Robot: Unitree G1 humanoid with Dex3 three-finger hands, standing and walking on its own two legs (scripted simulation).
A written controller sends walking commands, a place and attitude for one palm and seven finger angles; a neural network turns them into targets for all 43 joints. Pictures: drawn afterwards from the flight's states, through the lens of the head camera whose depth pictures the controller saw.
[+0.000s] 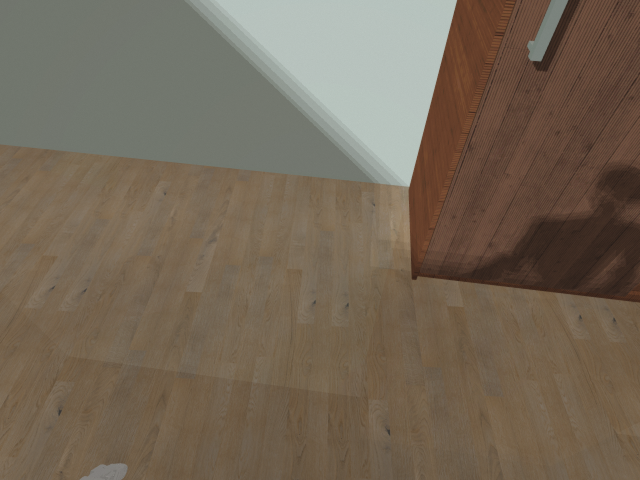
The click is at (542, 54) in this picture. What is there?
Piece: wardrobe's sliding door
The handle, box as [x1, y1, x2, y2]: [527, 0, 567, 60]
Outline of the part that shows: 567,0 551,0 535,39 533,41 528,42 527,46 530,51 528,56 530,60 541,60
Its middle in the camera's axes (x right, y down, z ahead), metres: +0.47 -0.49 +0.75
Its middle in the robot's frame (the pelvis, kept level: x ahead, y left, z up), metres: +0.94 -0.41 +0.25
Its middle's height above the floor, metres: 1.02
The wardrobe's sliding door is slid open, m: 0.00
